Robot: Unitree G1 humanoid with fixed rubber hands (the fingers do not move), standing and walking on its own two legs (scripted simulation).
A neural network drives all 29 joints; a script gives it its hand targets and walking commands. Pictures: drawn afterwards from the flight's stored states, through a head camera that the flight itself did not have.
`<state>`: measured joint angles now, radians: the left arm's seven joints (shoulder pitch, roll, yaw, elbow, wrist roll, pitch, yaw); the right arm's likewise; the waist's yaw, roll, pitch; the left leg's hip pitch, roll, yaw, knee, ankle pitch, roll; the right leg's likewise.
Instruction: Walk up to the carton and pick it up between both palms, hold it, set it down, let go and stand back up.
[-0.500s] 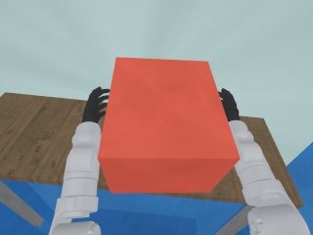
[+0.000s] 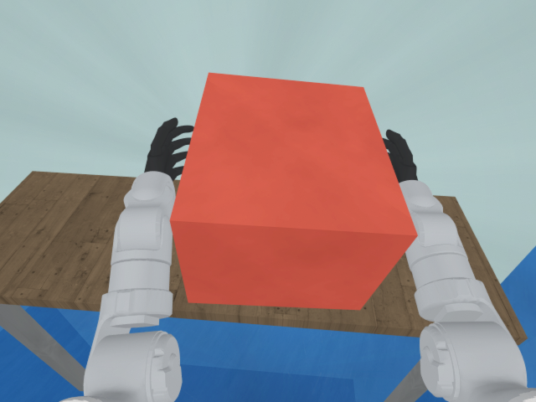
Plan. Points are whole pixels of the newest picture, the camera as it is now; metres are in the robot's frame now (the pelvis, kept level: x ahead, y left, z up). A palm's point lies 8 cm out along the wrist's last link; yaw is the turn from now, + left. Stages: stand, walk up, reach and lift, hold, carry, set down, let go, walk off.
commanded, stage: reach and lift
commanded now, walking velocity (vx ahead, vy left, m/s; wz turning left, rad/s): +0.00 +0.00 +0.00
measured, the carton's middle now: (281, 187) +0.39 -0.01 +0.14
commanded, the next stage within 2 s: hold in 0.66 s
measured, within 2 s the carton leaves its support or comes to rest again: neither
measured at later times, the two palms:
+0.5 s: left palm (154, 181) +0.36 +0.17 +0.19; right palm (398, 187) +0.37 -0.18 +0.17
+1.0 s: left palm (141, 168) +0.35 +0.18 +0.22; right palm (399, 160) +0.37 -0.17 +0.21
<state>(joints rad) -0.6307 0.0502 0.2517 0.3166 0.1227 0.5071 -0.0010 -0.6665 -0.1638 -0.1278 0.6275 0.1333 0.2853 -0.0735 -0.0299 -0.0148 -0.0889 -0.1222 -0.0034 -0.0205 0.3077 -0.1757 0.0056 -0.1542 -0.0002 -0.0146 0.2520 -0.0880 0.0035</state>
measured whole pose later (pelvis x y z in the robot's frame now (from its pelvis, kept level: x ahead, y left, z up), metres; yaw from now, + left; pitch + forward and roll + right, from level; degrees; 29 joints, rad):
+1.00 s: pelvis +0.00 -0.01 +0.00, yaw +2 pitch -5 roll -1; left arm -0.61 0.06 0.31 0.17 0.16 0.70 -0.05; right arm -0.74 -0.18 -0.04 0.59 0.23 0.46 -0.14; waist -0.06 -0.02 -0.09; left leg -0.04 0.00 -0.05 0.31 -0.19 0.00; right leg -0.06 0.01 -0.03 0.24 -0.10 0.00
